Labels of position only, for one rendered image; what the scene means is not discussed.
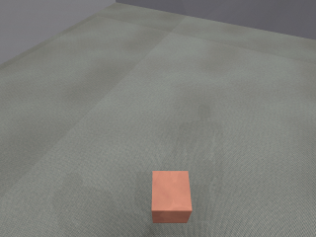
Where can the carton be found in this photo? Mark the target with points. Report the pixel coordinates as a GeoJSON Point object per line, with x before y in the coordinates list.
{"type": "Point", "coordinates": [171, 197]}

